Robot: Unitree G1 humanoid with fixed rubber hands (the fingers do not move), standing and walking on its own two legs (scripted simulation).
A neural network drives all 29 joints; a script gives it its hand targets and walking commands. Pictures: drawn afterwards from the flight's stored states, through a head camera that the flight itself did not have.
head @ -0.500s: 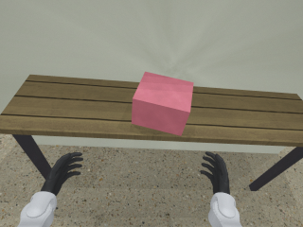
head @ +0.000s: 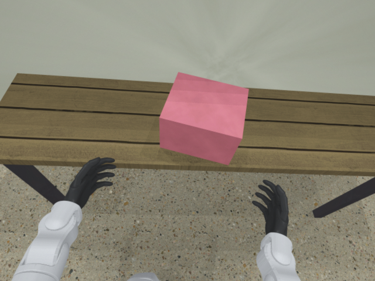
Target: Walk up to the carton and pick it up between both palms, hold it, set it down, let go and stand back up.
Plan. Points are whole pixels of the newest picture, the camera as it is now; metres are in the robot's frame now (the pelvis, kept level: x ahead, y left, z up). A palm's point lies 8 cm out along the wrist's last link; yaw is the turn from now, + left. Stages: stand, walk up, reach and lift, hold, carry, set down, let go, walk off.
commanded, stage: reach and lift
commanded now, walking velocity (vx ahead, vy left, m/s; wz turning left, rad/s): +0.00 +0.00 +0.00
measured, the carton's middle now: (203, 118) +0.54 -0.02 -0.06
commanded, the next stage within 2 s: none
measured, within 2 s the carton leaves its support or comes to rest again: neither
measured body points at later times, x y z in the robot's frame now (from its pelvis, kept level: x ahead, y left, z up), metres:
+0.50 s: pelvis -0.03 -0.01 +0.00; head -0.01 +0.02 +0.45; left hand +0.34 +0.22 +0.04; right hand +0.32 -0.16 +0.05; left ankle -0.02 +0.06 -0.73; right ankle -0.02 -0.14 -0.73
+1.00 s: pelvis -0.01 -0.01 +0.00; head +0.03 +0.02 +0.45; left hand +0.42 +0.20 +0.06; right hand +0.38 -0.17 +0.06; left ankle -0.02 +0.06 -0.73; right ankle -0.02 -0.14 -0.73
